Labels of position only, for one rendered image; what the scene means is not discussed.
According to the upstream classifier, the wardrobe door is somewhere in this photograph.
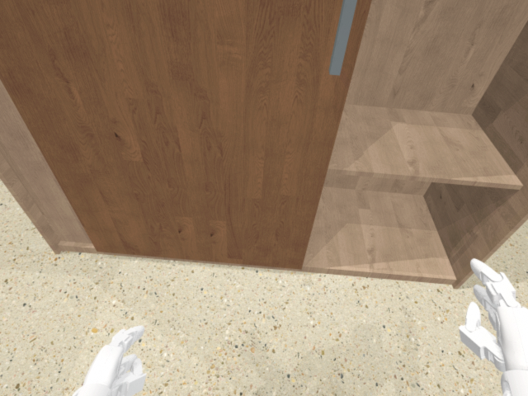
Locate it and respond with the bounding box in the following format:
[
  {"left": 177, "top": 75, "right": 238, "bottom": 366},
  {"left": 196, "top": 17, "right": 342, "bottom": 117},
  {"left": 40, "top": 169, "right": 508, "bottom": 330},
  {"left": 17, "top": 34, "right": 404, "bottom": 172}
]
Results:
[
  {"left": 0, "top": 0, "right": 372, "bottom": 270},
  {"left": 0, "top": 79, "right": 92, "bottom": 243}
]

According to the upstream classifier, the right robot forearm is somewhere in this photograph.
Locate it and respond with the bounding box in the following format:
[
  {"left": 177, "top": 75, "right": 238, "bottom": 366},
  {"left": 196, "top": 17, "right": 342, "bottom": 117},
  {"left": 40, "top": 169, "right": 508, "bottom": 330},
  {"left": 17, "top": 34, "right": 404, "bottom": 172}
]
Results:
[{"left": 501, "top": 370, "right": 528, "bottom": 396}]

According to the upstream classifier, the right robot hand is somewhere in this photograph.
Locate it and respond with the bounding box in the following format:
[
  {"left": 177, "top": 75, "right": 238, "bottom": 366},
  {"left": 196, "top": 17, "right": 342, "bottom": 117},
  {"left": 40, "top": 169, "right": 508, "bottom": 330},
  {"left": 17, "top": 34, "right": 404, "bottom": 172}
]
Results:
[{"left": 459, "top": 258, "right": 528, "bottom": 372}]

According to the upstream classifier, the left robot hand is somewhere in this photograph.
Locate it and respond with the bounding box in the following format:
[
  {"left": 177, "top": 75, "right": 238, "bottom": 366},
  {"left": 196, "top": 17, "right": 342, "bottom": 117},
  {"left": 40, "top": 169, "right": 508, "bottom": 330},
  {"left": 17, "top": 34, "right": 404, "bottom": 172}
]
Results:
[{"left": 82, "top": 326, "right": 147, "bottom": 396}]

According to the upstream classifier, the handle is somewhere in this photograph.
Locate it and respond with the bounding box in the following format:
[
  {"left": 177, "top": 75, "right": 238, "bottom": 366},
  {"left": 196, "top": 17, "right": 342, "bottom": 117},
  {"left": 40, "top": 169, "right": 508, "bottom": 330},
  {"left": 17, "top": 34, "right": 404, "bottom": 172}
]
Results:
[{"left": 329, "top": 0, "right": 357, "bottom": 76}]

